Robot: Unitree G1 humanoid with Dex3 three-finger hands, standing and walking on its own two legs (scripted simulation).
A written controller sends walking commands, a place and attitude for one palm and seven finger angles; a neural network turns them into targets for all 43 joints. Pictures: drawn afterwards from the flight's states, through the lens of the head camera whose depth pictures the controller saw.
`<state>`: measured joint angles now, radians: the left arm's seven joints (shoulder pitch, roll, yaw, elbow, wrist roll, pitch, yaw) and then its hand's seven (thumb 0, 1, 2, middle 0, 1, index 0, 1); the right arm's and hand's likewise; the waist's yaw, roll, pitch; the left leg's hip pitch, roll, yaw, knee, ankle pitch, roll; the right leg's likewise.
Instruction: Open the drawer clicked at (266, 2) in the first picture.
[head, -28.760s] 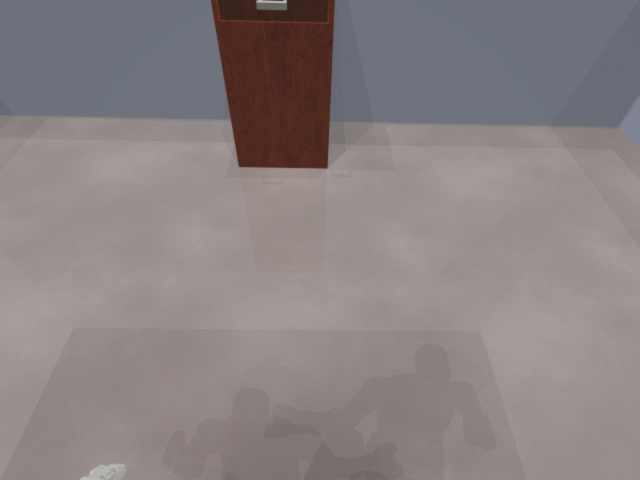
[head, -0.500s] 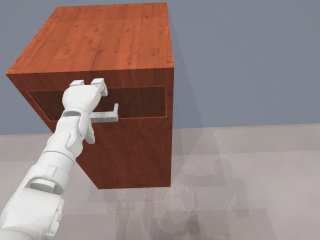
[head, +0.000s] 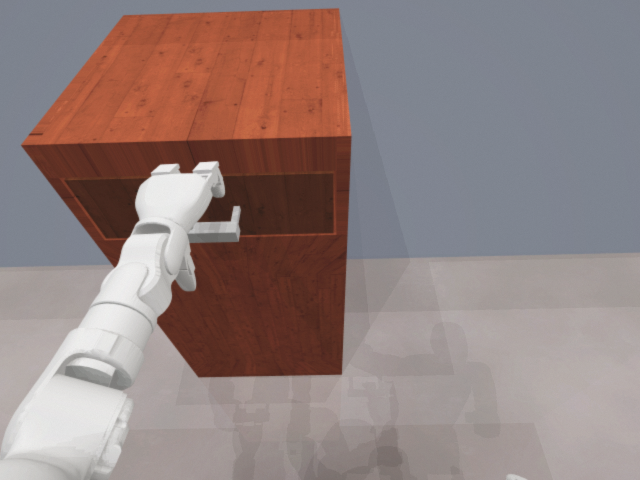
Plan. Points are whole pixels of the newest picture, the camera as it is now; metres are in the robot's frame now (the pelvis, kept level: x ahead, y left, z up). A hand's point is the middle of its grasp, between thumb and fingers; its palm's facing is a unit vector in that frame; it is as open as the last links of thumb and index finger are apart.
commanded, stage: re-aim the fingers above the handle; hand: left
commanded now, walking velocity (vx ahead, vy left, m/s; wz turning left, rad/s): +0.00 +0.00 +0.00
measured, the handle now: (206, 222) +0.49 +0.20 +0.02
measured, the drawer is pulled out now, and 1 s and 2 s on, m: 0.00 0.00 0.00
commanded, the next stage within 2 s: lower the fingers behind the handle in 0.48 s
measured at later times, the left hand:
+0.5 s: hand (190, 225) +0.43 +0.19 +0.08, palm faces +0.00 -0.05 -1.00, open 13.9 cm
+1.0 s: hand (196, 234) +0.44 +0.19 +0.05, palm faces +0.00 -0.03 -1.00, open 13.9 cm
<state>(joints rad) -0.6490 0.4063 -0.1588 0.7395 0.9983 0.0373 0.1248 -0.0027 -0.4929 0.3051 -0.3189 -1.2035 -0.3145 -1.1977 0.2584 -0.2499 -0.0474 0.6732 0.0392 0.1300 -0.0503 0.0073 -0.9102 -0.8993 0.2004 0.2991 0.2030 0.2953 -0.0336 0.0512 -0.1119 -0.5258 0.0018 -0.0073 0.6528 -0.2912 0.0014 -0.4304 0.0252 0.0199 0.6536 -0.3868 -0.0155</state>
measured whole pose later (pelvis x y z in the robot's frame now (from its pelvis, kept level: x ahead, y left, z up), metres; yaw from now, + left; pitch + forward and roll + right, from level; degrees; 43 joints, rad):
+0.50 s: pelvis +0.00 +0.00 +0.00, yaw +0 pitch +10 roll +0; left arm -0.61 0.41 -0.14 0.70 1.01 0.02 0.15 0.00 -0.49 0.31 -0.32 -1.20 -0.32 -1.20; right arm 0.25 -0.24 -0.05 0.68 0.04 0.13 -0.05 0.01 -0.91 -0.90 0.20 0.30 0.20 0.30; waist -0.03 0.05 -0.11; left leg -0.52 0.01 0.00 0.65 -0.30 0.00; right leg -0.43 0.03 0.02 0.65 -0.39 -0.02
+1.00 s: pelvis +0.00 +0.00 -0.01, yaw -1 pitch +12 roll +0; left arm -0.64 0.38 -0.12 0.81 1.05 0.04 0.25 0.00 -0.49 0.31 -0.32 -1.20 -0.32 -1.20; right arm 0.27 -0.24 -0.06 0.69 0.03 0.13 -0.03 0.01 -0.91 -0.90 0.20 0.30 0.20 0.30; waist -0.05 0.05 -0.13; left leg -0.60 0.01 0.00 0.70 -0.31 0.00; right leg -0.51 0.03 0.03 0.71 -0.41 -0.02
